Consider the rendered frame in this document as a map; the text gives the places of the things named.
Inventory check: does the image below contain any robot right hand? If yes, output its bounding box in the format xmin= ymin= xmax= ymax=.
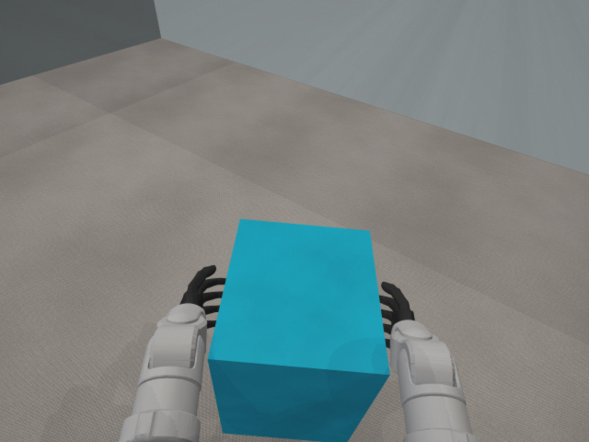
xmin=379 ymin=282 xmax=415 ymax=349

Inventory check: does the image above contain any robot right forearm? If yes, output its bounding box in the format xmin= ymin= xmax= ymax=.
xmin=390 ymin=320 xmax=481 ymax=442

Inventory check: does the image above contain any robot left hand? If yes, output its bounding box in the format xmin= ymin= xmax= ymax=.
xmin=180 ymin=265 xmax=226 ymax=329

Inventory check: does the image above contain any robot left forearm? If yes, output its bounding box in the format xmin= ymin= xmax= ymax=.
xmin=119 ymin=303 xmax=207 ymax=442

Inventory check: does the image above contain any carton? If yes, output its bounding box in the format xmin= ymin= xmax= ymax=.
xmin=208 ymin=219 xmax=390 ymax=442

